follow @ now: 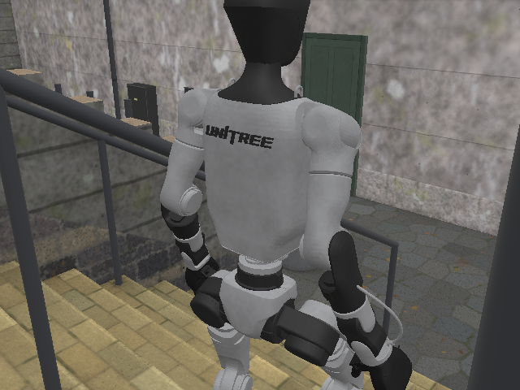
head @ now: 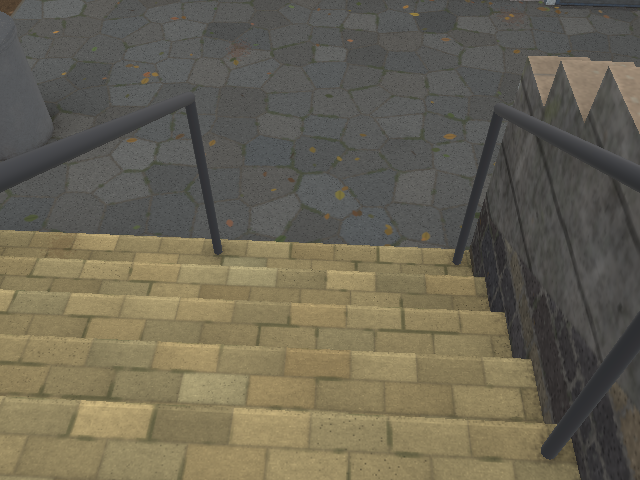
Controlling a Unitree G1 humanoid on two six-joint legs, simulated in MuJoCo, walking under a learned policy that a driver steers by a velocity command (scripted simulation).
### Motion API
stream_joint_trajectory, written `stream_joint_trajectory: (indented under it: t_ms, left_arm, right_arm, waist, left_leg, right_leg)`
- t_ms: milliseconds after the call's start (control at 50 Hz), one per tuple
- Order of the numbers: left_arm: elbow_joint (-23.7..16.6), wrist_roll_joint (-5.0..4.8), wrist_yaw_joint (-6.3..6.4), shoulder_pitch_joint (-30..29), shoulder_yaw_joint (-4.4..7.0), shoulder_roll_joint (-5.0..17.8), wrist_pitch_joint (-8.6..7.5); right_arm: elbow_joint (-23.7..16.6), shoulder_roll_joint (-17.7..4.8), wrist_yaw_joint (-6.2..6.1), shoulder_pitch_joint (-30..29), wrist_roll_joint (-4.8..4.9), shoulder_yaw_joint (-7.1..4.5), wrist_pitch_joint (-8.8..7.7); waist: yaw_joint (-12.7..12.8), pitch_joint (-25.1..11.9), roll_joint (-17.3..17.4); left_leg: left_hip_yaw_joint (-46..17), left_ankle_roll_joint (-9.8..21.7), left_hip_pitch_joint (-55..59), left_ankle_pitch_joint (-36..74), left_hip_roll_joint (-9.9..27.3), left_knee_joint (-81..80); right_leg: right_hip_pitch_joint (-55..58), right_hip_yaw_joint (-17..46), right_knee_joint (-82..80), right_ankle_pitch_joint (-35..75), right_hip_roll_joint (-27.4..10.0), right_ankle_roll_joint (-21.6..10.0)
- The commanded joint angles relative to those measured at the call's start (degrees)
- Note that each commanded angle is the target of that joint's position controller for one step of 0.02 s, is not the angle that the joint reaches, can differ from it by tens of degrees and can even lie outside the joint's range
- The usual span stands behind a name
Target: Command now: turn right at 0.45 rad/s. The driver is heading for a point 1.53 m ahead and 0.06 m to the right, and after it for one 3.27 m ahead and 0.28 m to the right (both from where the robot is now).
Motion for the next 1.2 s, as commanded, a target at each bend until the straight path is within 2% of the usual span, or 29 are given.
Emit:
stream_joint_trajectory:
  t_ms: [20,80,100,120,140,180,200,260,360,420,520,620,640,660,680,700,760,780,860,920,980,1040,1080,1100,1120,1140,1160,1180,1200]
  left_arm:
    - [-1.92,0.15,-1.28,4.18,0.71,1.47,-0.28]
    - [0.24,-1.94,0.14,10.37,3.95,5.03,-2.72]
    - [2.12,-0.43,2.0,17.67,5.51,10.63,-4.42]
    - [-0.61,1.22,2.05,21.95,6.9,18.95,-5.94]
    - [2.34,3.55,0.0,25.45,6.37,15.56,-6.37]
    - [-0.07,-2.66,-2.82,12.1,5.06,10.44,-4.35]
    - [-0.72,-3.64,-3.29,5.58,4.38,9.39,-3.4]
    - [-3.23,-0.39,-2.91,-0.35,2.04,6.44,-2.16]
    - [1.33,-2.35,-2.97,3.82,-0.76,4.01,-4.29]
    - [6.52,-2.78,-3.22,12.23,0.35,9.1,-4.3]
    - [6.94,-2.66,-3.04,8.05,-0.23,8.67,-4.8]
    - [7.08,-0.84,-3.76,0.89,0.97,10.95,-3.8]
    - [6.65,0.1,-4.12,-1.45,0.72,7.82,-4.4]
    - [4.13,0.01,-4.47,-1.09,0.51,3.4,-5.74]
    - [1.73,-0.47,-3.56,-7.17,-0.17,2.23,-6.54]
    - [1.64,-0.73,-2.72,-8.23,-0.69,1.04,-6.2]
    - [6.93,2.07,-2.23,2.75,-1.79,2.25,-4.19]
    - [8.46,3.41,-3.56,6.67,-2.58,1.05,-3.22]
    - [4.53,2.47,-5.47,-8.05,-2.37,5.35,-3.28]
    - [2.2,2.62,-4.45,-12.79,-2.5,5.08,-2.77]
    - [-1.28,3.1,-4.54,-18.74,-3.04,5.93,-2.11]
    - [2.39,1.52,-4.14,-6.41,-2.52,6.75,-2.45]
    - [12.75,0.78,-3.84,21.95,0.85,12.73,-3.79]
    - [16.36,2.37,-3.84,35.98,1.62,13.29,-2.91]
    - [13.63,1.57,-4.42,30.93,1.66,15.79,-3.08]
    - [13.28,1.76,-5.19,26.66,2.29,16.57,-3.85]
    - [10.77,0.68,-4.17,16.74,1.4,11.31,-4.04]
    - [11.22,1.07,-3.99,12.27,-1.05,4.51,-4.04]
    - [8.05,1.72,-2.47,2.22,-4.07,-3.19,-5.33]
  right_arm:
    - [-5.16,-7.74,-1.1,-2.85,-0.18,-1.89,-2.18]
    - [-4.18,-9.17,-0.39,-5.55,0.6,-2.41,-2.28]
    - [-6.79,-2.77,0.42,-5.1,0.15,-0.53,-2.44]
    - [-13.13,0.65,0.79,-5.59,2.41,1.24,-3.31]
    - [-14.19,-2.34,1.01,-14.03,5.37,1.1,-2.42]
    - [-12.95,-9.22,0.42,-13.7,4.29,-0.69,-1.24]
    - [-10.68,-10.06,-0.26,-10.11,2.8,-0.61,-0.65]
    - [-7.35,-3.1,1.92,-4.63,2.13,2.05,0.84]
    - [-5.18,-3.92,5.14,-2.82,1.02,2.95,2.71]
    - [-4.91,-4.49,5.92,-7.92,-0.99,3.73,4.19]
    - [-3.59,-2.91,4.69,-11.09,-0.11,6.28,3.03]
    - [3.84,-3.14,4.13,2.38,1.92,6.42,-1.09]
    - [7.52,-5.73,3.79,14.07,1.06,5.36,-2.07]
    - [9.65,-11.01,4.1,24.11,-0.92,4.17,-2.79]
    - [11.56,-9.13,5.54,25.79,-2.67,4.28,-2.0]
    - [11.35,-8.34,6.53,21.31,-2.38,4.19,-1.24]
    - [5.55,6.02,6.95,-1.84,-1.58,7.38,-0.32]
    - [4.82,7.04,5.82,-5.33,-1.23,7.9,-0.22]
    - [7.56,1.03,2.3,5.78,-0.98,8.49,-3.68]
    - [9.88,-1.22,4.78,9.6,-0.75,9.22,-2.99]
    - [9.31,-4.4,5.36,9.2,1.87,8.34,-2.28]
    - [7.19,-6.06,5.7,3.78,0.49,7.43,-1.42]
    - [8.34,-6.18,9.46,1.92,-1.07,7.12,0.4]
    - [10.77,-3.84,12.1,8.2,-0.36,6.59,1.37]
    - [7.81,-1.08,12.29,11.88,0.64,6.58,0.75]
    - [1.96,-2.4,11.26,2.43,1.5,6.56,-0.35]
    - [-1.19,-3.85,10.18,-3.1,1.1,7.16,-0.97]
    - [-0.11,-4.9,8.75,-4.97,0.83,6.38,-0.67]
    - [0.24,-0.23,8.0,-4.37,-0.94,8.23,-0.48]
  waist:
    - [1.33,2.51,7.89]
    - [4.64,-2.44,3.34]
    - [6.92,-10.07,-9.77]
    - [6.27,-15.55,-12.79]
    - [12.25,-5.87,-1.7]
    - [5.52,-2.77,-5.74]
    - [2.0,-1.58,-5.54]
    - [-0.78,-1.12,-2.03]
    - [1.68,-3.06,-2.11]
    - [7.83,-1.04,-3.3]
    - [9.56,-1.1,-3.64]
    - [2.65,0.22,0.66]
    - [-1.71,-3.35,7.59]
    - [-3.97,-3.58,21.55]
    - [-5.53,4.15,10.88]
    - [-2.5,7.19,3.04]
    - [7.25,0.53,-1.13]
    - [9.19,0.74,2.35]
    - [0.73,1.98,-2.43]
    - [1.17,5.37,3.57]
    - [-0.51,8.23,3.17]
    - [3.67,7.77,3.91]
    - [14.16,4.44,-6.41]
    - [16.08,-6.65,-17.17]
    - [9.02,-13.64,-12.39]
    - [11.45,-9.81,-6.66]
    - [10.69,-5.24,-2.42]
    - [7.98,0.83,2.83]
    - [1.79,3.56,6.43]
  left_leg:
    - [-9.37,9.43,-4.65,1.97,14.99,-8.87]
    - [-6.19,4.93,-6.5,3.52,14.01,8.63]
    - [-1.39,0.35,-19.35,-22.37,5.1,28.44]
    - [-9.22,-2.48,-36.63,-36.24,-3.77,40.11]
    - [-21.84,-2.13,-45.31,-30.56,-7.36,40.28]
    - [-19.18,-0.59,-43.06,-22.96,-4.36,47.76]
    - [-17.97,-0.6,-37.03,-18.46,-2.65,50.73]
    - [-16.22,-1.83,-28.78,-0.68,-4.08,59.95]
    - [-16.51,-5.33,-32.58,5.26,-1.73,54.74]
    - [-15.62,-5.42,-35.81,-3.53,-0.44,42.02]
    - [-14.59,-3.59,-28.27,-18.53,-2.86,29.13]
    - [-9.97,-0.07,1.5,-8.15,-7.75,14.09]
    - [-19.59,3.17,17.62,-0.41,-3.95,11.15]
    - [-50.83,16.37,29.82,8.13,7.75,-1.02]
    - [-59.31,21.93,34.27,5.8,14.58,-4.43]
    - [-55.47,21.42,32.09,8.27,13.67,-1.7]
    - [-29.44,14.7,6.76,16.32,5.13,1.42]
    - [-23.93,12.34,-6.33,14.06,1.43,2.09]
    - [-17.95,10.92,-14.7,-1.3,-2.52,8.4]
    - [-22.11,12.13,-22.39,-6.09,-0.37,8.33]
    - [-28.15,12.94,-5.97,2.32,1.85,16.22]
    - [-27.59,11.71,-4.9,6.12,0.29,29.98]
    - [-23.77,9.74,-12.19,13.43,-4.19,55.55]
    - [-19.57,5.44,-30.07,-21.73,-13.33,87.54]
    - [-17.52,4.04,-42.24,-29.53,-12.27,96.95]
    - [-17.75,2.95,-53.54,-26.67,-12.6,96.67]
    - [-21.54,3.42,-62.87,-15.54,-6.36,84.51]
    - [-21.68,4.79,-60.13,-10.17,-3.19,79.99]
    - [-25.61,6.55,-48.19,5.33,2.67,58.34]
  right_leg:
    - [7.88,-2.04,-6.75,-0.93,1.31,-1.43]
    - [25.76,-1.73,-25.89,11.34,5.09,-1.43]
    - [44.31,9.1,-28.46,46.45,-1.62,-8.19]
    - [54.37,35.49,-28.34,62.25,-19.05,-24.53]
    - [48.68,37.23,-31.58,56.5,-20.18,-25.23]
    - [34.06,27.31,-31.96,44.8,-16.46,-25.89]
    - [22.38,21.19,-30.49,40.87,-13.35,-23.73]
    - [2.55,16.1,-30.48,27.13,-7.14,-19.72]
    - [7.67,17.43,-25.3,18.26,-4.09,-16.96]
    - [14.06,26.92,-30.43,-13.69,-6.57,-20.05]
    - [16.6,34.46,-32.55,-18.29,-8.99,-23.64]
    - [0.67,26.19,-20.25,-4.93,-4.38,-24.08]
    - [-11.29,18.7,-3.01,-2.73,0.96,-19.34]
    - [-29.79,12.79,14.22,-19.04,14.59,-12.28]
    - [-48.72,22.74,21.49,-16.96,14.61,-12.43]
    - [-53.52,24.87,24.57,-8.25,13.16,-11.86]
    - [-32.56,16.11,17.84,11.8,2.84,-8.02]
    - [-20.88,12.13,17.15,19.95,0.9,-8.07]
    - [-10.33,6.64,-11.15,53.94,-0.84,-5.69]
    - [2.86,2.87,-11.07,45.92,0.84,-4.81]
    - [-2.96,2.69,-20.44,28.19,1.72,-3.26]
    - [12.36,2.57,-29.5,22.69,1.44,-4.06]
    - [39.97,-0.6,-39.17,31.53,2.0,-7.1]
    - [63.25,8.75,-23.27,51.99,-6.5,-18.26]
    - [70.46,18.98,-14.57,70.95,-12.95,-25.41]
    - [68.88,26.21,-19.58,60.0,-16.96,-28.45]
    - [60.64,30.06,-26.63,22.35,-18.83,-25.05]
    - [45.13,27.77,-28.3,13.7,-16.75,-23.27]
    - [26.04,20.6,-30.43,22.52,-13.45,-19.56]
